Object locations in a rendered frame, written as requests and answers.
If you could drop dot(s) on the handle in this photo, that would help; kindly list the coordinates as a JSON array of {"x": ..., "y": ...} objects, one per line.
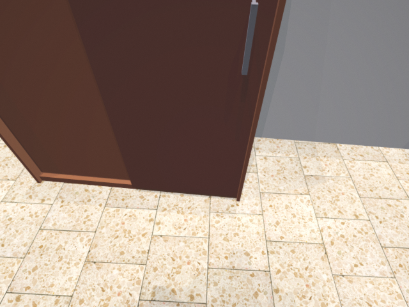
[{"x": 250, "y": 34}]

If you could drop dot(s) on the wardrobe door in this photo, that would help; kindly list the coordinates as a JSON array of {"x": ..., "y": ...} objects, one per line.
[
  {"x": 49, "y": 98},
  {"x": 170, "y": 75}
]

